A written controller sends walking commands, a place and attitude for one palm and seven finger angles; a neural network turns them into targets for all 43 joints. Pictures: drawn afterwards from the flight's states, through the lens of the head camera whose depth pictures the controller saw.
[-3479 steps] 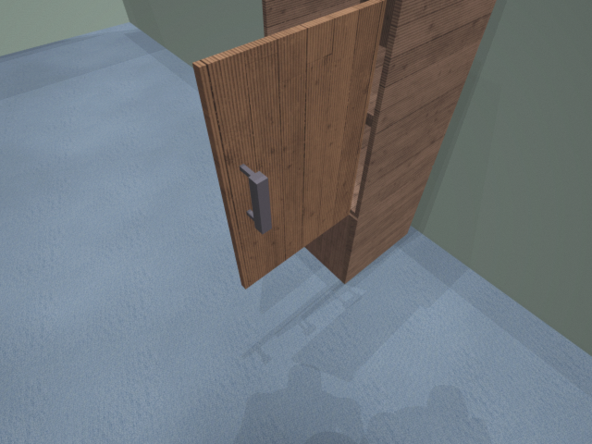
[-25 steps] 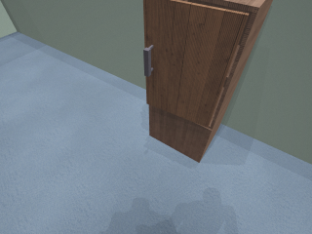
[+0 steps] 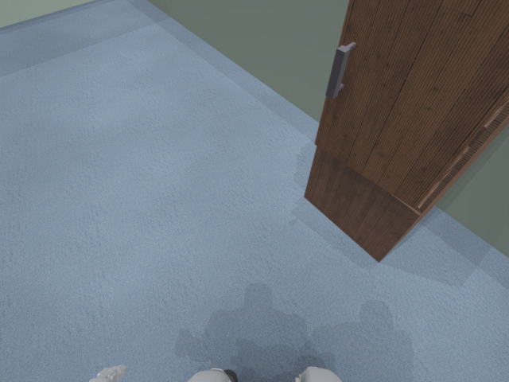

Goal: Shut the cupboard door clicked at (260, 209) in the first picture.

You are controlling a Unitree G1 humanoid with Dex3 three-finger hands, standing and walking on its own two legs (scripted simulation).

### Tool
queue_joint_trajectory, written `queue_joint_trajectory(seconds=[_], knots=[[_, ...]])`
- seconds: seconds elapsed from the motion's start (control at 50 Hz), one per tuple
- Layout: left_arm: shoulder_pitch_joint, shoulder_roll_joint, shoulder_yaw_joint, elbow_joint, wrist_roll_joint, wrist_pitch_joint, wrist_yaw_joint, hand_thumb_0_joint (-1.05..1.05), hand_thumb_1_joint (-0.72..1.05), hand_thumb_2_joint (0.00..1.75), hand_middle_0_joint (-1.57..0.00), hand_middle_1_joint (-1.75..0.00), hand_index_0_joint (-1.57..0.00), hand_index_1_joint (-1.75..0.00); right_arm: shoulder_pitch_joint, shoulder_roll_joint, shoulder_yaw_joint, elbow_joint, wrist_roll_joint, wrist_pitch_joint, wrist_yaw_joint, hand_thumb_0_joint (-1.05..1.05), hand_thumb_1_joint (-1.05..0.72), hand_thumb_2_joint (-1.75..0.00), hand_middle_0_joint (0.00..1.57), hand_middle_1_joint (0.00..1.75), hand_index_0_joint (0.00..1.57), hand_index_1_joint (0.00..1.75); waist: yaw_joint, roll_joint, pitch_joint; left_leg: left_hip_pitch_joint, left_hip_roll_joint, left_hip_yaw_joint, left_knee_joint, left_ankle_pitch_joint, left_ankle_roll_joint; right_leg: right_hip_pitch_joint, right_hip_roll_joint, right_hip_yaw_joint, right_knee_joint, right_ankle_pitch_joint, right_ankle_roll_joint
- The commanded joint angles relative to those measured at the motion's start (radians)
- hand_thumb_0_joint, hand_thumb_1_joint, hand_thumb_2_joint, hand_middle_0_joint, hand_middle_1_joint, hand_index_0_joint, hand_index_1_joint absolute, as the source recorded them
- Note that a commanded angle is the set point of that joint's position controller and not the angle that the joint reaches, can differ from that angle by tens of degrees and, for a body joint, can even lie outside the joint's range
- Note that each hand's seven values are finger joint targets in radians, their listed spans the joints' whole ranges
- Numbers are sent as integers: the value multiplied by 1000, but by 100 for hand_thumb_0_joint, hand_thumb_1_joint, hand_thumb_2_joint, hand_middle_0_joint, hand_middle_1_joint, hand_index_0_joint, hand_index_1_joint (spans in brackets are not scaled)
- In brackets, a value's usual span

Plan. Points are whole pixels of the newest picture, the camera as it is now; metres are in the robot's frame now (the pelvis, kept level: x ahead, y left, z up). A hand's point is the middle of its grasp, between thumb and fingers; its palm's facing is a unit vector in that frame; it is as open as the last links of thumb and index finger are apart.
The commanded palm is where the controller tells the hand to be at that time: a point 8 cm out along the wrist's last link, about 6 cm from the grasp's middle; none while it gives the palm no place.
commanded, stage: walk to a spot facing it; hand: left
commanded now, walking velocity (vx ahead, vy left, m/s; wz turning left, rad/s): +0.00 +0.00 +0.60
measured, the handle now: (341, 70) +0.85 -0.21 -0.01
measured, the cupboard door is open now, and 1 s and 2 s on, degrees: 5 5 5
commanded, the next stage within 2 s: turn to face it in 1.66 s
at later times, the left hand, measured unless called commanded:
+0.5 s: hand out of the picture -0.04 +0.19 -0.18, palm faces +0.37 -0.90 -0.25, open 7.3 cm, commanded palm none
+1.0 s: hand out of the picture -0.05 +0.15 -0.15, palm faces +0.64 -0.73 -0.24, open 7.3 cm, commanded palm none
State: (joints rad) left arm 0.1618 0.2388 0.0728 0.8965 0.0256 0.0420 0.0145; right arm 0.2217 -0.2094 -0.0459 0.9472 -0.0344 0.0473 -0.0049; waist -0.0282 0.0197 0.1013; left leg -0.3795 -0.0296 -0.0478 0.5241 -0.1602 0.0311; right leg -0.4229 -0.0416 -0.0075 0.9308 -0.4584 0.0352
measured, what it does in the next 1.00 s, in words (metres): steps on the spot, turning left: right foot, then left foot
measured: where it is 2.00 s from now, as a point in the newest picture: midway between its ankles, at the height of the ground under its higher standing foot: (206, 370)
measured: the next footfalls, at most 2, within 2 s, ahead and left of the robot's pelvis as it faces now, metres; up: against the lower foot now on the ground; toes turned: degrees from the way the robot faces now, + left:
right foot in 0.12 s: +0.04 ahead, -0.15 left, +0.00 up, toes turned +5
left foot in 0.44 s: +0.00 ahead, +0.11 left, +0.00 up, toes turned +23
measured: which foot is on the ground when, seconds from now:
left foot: down 0.00-0.12, up 0.14-0.42, down 0.44-0.74, up 0.76-1.00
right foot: up 0.00-0.10, down 0.12-0.44, up 0.46-0.74, down 0.76-1.00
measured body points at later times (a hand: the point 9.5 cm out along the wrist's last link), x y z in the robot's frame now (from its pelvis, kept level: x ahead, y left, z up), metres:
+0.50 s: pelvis +0.00 -0.02 -0.01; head +0.05 +0.02 +0.43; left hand -0.06 +0.24 -0.17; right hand +0.20 -0.23 -0.14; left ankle -0.03 +0.09 -0.73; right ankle +0.00 -0.16 -0.70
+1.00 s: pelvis +0.03 -0.04 +0.01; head +0.06 -0.02 +0.45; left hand -0.08 +0.19 -0.13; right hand +0.24 -0.20 -0.14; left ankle -0.07 +0.05 -0.68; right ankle +0.09 -0.15 -0.73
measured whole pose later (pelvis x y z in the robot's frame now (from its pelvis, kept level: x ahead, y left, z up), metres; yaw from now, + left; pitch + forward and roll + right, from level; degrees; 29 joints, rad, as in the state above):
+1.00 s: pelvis +0.03 -0.04 +0.01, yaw +41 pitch +0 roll +1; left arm 0.24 0.19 0.05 0.88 0.04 -0.01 0.00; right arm 0.20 -0.23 -0.08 0.92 -0.02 0.08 0.04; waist -0.02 -0.01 0.08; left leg -0.42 0.03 0.05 0.94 -0.46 -0.04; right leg -0.20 -0.14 -0.21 0.51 -0.30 0.02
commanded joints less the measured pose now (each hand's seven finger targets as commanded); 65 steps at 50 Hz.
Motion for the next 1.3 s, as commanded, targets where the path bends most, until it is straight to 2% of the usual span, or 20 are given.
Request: queue_joint_trajectory(seconds=[0.0, 0.06, 0.1, 0.16, 0.34, 0.38, 0.42, 0.44, 0.68, 0.7, 0.72, 0.74, 0.82, 0.94, 1.04, 1.06, 1.08, 1.12, 1.2, 1.28], knots=[[92, 67, 17, -66, -2, -13, 7, 0, 90, 90, -20, -30, -20, -30, -1, -221, -66, -79, -4, -5, -6, 0, -90, -90, 20, 30, 20, 30, 16, 146, -155, 54, 198, -332, -248, -169, 105, 98, 53, -23, -177, 25, -1], [207, 110, 34, -46, -2, -20, 13, 0, 90, 90, -20, -30, -20, -30, -64, -184, -72, -112, 8, 7, 0, 0, -90, -90, 20, 30, 20, 30, 77, 91, -142, -131, 96, -271, -158, -249, 31, 349, 30, -15, -500, 121, -20], [128, 262, 53, -92, 19, -28, 26, 0, 90, 90, -20, -30, -20, -30, -43, -101, -68, -138, 12, 6, 11, 0, -90, -90, 20, 30, 20, 30, 69, -263, -85, -297, -81, -27, 453, -390, -83, 248, -450, 466, -795, -92, -208], [-34, 142, 24, -117, 6, -45, 27, 0, 90, 90, -20, -30, -20, -30, -6, -102, -68, -114, 5, 13, 29, 0, -90, -90, 20, 30, 20, 30, -25, -191, -36, -243, 34, -14, 715, -267, -75, 148, -296, 155, -633, 282, -185], [153, 204, 48, -52, 11, -44, 24, 0, 90, 90, -20, -30, -20, -30, -117, -71, -29, -151, 23, -3, 34, 0, -90, -90, 20, 30, 20, 30, 63, -243, -124, -51, 29, 149, 173, -264, -69, 411, -303, -47, -411, 884, -140], [143, 201, 48, -55, 0, -41, 18, 0, 90, 90, -20, -30, -20, -30, -45, -106, -34, -133, 17, -12, 31, 0, -90, -90, 20, 30, 20, 30, 20, -186, -168, 139, 15, 154, -33, -82, -52, 334, -274, -104, -291, 830, -81], [123, 99, 19, -113, -12, -35, 6, 0, 90, 90, -20, -30, -20, -30, 87, -298, -82, -104, 6, -25, 20, 0, -90, -90, 20, 30, 20, 30, -51, 300, -254, 512, 413, -329, -92, 715, 148, -130, -85, -165, 96, -122, 43], [47, 104, 11, -148, 1, -23, 13, 0, 90, 90, -20, -30, -20, -30, 144, -304, -81, -78, 11, -17, 11, 0, -90, -90, 20, 30, 20, 30, -79, 185, -248, 467, 463, -316, -95, 706, 214, -168, -81, -56, 188, -206, 29], [169, 87, 28, -79, -5, -23, 0, 0, 90, 90, -20, -30, -20, -30, -120, -210, -63, -148, 7, -5, -5, 0, -90, -90, 20, 30, 20, 30, 66, 122, -127, -16, 182, -226, -88, 35, 82, 245, 29, -60, -348, 176, 19], [212, 132, 39, -77, 2, -35, 4, 0, 90, 90, -20, -30, -20, -30, -123, -180, -62, -158, 16, -5, 1, 0, -90, -90, 20, 30, 20, 30, 90, 13, -134, -104, 110, -185, 10, -80, 35, 346, -30, 3, -493, 200, 7], [218, 218, 56, -88, 18, -48, 13, 0, 90, 90, -20, -30, -20, -30, -90, -109, -57, -172, 24, -5, 7, 0, -90, -90, 20, 30, 20, 30, 92, -266, -135, -258, -38, -45, 272, -323, -44, 395, -301, 335, -663, 113, -90], [182, 251, 49, -103, 13, -42, 14, 0, 90, 90, -20, -30, -20, -30, -94, -121, -61, -178, 12, -2, 13, 0, -90, -90, 20, 30, 20, 30, 87, -289, -114, -221, -44, -26, 544, -459, -55, 249, -441, 415, -710, 103, -182], [8, 132, 28, -139, 9, -48, 23, 0, 90, 90, -20, -30, -20, -30, -42, -105, -57, -132, 7, 11, 35, 0, -90, -90, 20, 30, 20, 30, -8, -218, -74, -196, 59, 0, 725, -271, -72, 176, -294, 109, -648, 178, -158], [171, 181, 50, -50, 10, -72, 7, 0, 90, 90, -20, -30, -20, -30, -153, -59, -33, -147, 13, -11, 55, 0, -90, -90, 20, 30, 20, 30, 83, -187, -74, -161, 71, 122, 353, -307, -67, 367, -337, 1, -650, 248, -154], [157, 198, 63, -28, 4, -72, -9, 0, 90, 90, -20, -30, -20, -30, -49, -68, -28, -128, 12, -42, 51, 0, -90, -90, 20, 30, 20, 30, 35, -146, -108, 121, 44, 195, 3, -221, -35, 270, -338, -110, -521, 150, -106], [142, 178, 59, -33, -5, -68, -15, 0, 90, 90, -20, -30, -20, -30, 37, -113, -40, -102, 11, -50, 47, 0, -90, -90, 20, 30, 20, 30, -14, -33, -137, 310, 48, 153, -118, -176, -19, 146, -290, -183, -361, 122, -54], [128, 105, 47, -69, -12, -62, -30, 0, 90, 90, -20, -30, -20, -30, 151, -240, -71, -76, -4, -56, 35, 0, -90, -90, 20, 30, 20, 30, -74, 295, -173, 505, 295, -246, -203, -218, 89, -132, -144, -267, -47, -30, 23], [-104, 89, 22, -165, 8, -66, -29, 0, 90, 90, -20, -30, -20, -30, 299, -284, -73, -22, -1, -58, 10, 0, -90, -90, 20, 30, 20, 30, -143, 178, -110, 478, 440, -438, -269, -180, 207, -379, -105, -64, 201, -130, 11], [-14, 78, 27, -87, 2, -66, -45, 0, 90, 90, -20, -30, -20, -30, 114, -177, -34, -61, 4, -89, -11, 0, -90, -90, 20, 30, 20, 30, -23, 149, -56, 347, 292, -223, -280, -54, 151, -286, -109, -13, 157, 123, 19], [-27, 57, 14, -78, -1, -63, -48, 0, 90, 90, -20, -30, -20, -30, 137, -170, -32, -31, 10, -101, -12, 0, -90, -90, 20, 30, 20, 30, -14, 96, -60, 354, 258, -143, -277, 132, 162, -236, -81, -34, -8, 204, 32]])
